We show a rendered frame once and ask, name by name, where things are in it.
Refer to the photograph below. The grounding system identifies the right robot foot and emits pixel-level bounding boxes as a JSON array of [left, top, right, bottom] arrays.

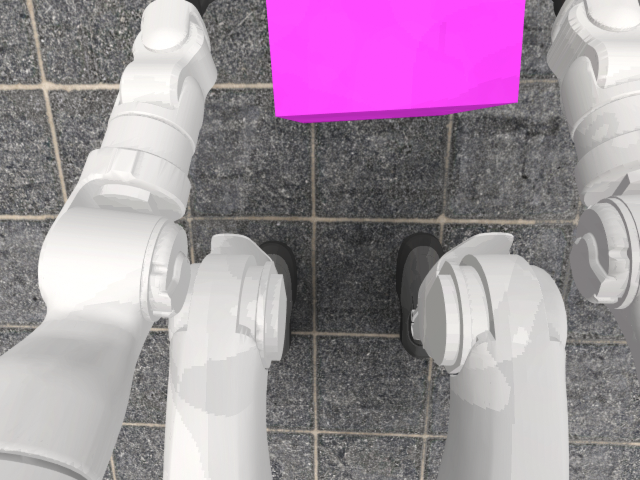
[[396, 232, 444, 358]]

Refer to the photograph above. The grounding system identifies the carton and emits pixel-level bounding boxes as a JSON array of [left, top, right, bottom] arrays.
[[266, 0, 525, 123]]

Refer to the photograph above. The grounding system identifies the robot foot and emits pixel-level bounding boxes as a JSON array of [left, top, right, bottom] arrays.
[[396, 232, 444, 358], [259, 241, 297, 363]]

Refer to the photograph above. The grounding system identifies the robot left upper arm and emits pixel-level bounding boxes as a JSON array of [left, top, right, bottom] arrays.
[[0, 206, 191, 480]]

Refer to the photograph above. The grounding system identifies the robot right upper arm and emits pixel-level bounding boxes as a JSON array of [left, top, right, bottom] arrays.
[[570, 194, 640, 386]]

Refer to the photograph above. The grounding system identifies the right robot forearm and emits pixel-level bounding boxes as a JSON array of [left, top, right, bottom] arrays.
[[546, 0, 640, 208]]

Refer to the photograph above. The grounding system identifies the left robot foot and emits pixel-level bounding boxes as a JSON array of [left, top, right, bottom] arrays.
[[259, 241, 297, 363]]

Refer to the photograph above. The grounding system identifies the left robot forearm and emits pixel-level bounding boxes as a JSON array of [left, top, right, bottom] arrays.
[[38, 0, 217, 302]]

